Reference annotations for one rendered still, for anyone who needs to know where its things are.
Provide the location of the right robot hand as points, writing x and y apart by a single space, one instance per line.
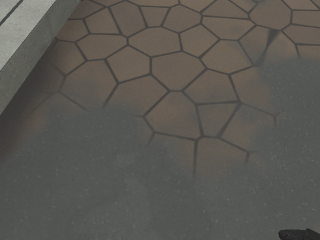
292 234

